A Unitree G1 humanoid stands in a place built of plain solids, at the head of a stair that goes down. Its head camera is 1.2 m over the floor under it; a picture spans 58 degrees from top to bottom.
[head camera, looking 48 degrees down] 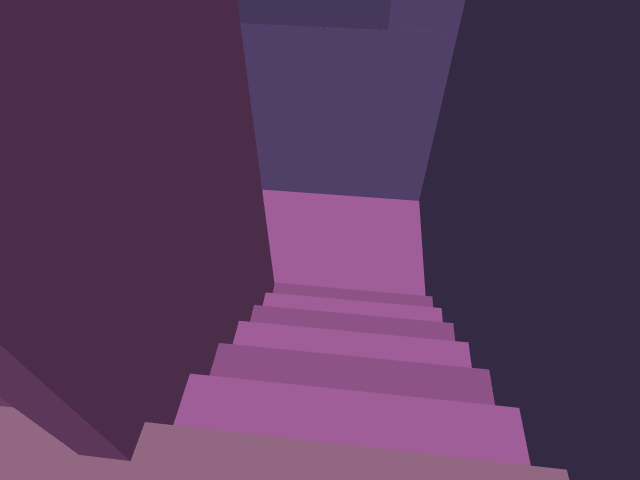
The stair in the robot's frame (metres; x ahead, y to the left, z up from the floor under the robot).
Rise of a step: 0.21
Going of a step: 0.24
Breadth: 1.15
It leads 6 degrees to the right of straight ahead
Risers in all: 7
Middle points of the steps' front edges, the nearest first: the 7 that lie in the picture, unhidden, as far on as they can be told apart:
0.36 -0.10 0.00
0.59 -0.12 -0.21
0.83 -0.15 -0.42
1.06 -0.17 -0.64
1.30 -0.20 -0.85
1.53 -0.23 -1.06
1.77 -0.25 -1.27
